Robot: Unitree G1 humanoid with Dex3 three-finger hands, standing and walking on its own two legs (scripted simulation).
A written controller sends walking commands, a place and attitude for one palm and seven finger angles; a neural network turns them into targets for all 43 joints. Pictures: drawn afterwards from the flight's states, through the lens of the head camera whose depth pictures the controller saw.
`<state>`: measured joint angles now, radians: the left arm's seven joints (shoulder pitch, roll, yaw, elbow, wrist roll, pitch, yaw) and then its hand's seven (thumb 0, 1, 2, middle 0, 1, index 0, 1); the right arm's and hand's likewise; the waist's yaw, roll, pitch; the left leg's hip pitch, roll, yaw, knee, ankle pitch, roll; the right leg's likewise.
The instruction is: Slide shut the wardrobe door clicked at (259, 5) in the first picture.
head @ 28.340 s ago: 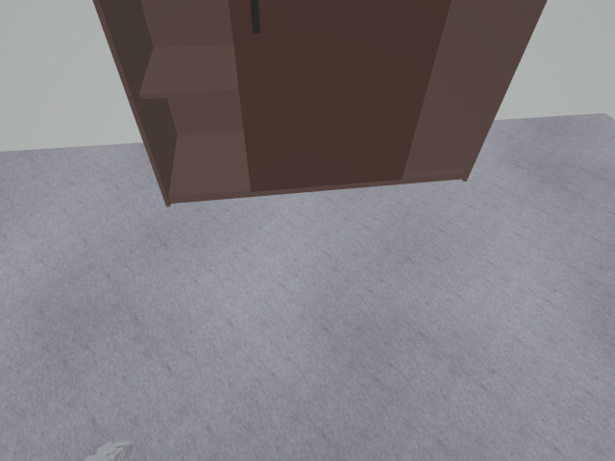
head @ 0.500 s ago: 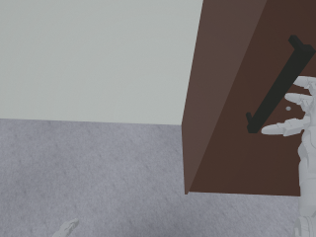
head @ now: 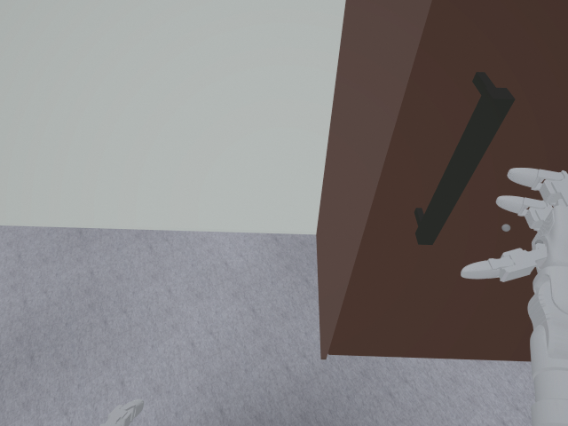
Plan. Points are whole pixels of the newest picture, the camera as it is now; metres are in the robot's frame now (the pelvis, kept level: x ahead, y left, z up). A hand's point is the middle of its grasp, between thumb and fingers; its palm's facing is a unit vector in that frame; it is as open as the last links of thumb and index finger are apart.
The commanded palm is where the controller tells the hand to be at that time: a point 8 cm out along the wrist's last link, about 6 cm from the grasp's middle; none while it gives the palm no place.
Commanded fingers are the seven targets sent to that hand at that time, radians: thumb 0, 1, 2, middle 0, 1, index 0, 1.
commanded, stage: slip the hand off the handle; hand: right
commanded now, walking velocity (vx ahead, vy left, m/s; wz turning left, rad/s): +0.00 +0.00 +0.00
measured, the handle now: (449, 170) +0.44 -0.20 +0.15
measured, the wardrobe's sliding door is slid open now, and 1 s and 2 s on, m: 0.00 0.00 0.00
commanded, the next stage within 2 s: draw the hand back to the body in 0.42 s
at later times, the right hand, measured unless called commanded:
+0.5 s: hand (530, 289) +0.27 -0.26 +0.13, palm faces +0.35 +0.91 -0.21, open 14.7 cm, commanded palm +0.23 -0.30 +0.14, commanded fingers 0.00 0.55 -0.20 0.25 1.15 0.25 1.15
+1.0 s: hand (540, 322) +0.22 -0.25 +0.14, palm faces +0.15 +0.99 -0.03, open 14.7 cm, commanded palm +0.18 -0.29 +0.16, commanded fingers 0.00 0.41 -0.27 0.25 1.07 0.25 1.07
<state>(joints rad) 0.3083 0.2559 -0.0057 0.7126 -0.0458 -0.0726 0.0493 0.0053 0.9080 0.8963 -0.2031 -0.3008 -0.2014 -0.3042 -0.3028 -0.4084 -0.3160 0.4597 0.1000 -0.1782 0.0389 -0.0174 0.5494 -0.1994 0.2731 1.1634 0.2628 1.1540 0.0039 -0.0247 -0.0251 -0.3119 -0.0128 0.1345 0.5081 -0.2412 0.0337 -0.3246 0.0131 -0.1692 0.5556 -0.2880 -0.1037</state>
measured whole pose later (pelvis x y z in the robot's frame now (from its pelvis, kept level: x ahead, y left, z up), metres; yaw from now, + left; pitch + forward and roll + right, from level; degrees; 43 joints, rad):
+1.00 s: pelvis -0.01 +0.04 +0.00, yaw -2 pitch -4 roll +1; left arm 0.20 0.30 -0.04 0.63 -0.10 -0.18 0.08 0.01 0.91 0.90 -0.20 -0.30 -0.20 -0.30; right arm 0.09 -0.43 -0.43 0.06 0.39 0.11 0.38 -0.02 0.55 -0.20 0.26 1.15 0.25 1.15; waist -0.05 -0.05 0.00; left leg -0.19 -0.05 0.15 0.50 -0.25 0.07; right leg -0.23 -0.01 -0.12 0.58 -0.28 -0.05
